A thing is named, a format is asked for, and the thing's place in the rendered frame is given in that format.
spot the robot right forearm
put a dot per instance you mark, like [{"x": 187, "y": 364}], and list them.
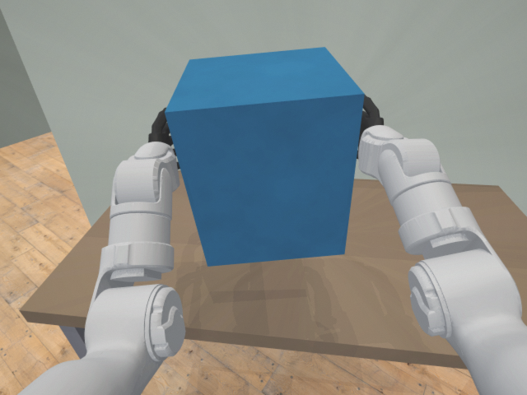
[{"x": 432, "y": 221}]

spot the robot left forearm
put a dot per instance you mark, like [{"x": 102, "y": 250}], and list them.
[{"x": 140, "y": 213}]

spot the left robot upper arm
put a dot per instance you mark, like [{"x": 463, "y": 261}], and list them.
[{"x": 130, "y": 331}]

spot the table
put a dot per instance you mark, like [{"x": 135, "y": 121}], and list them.
[{"x": 355, "y": 304}]

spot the robot right hand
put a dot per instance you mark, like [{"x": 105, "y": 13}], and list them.
[{"x": 370, "y": 117}]

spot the robot left hand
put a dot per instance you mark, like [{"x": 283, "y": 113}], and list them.
[{"x": 161, "y": 131}]

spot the carton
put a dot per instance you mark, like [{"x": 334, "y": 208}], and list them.
[{"x": 267, "y": 147}]

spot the right robot upper arm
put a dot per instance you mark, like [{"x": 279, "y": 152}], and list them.
[{"x": 468, "y": 299}]

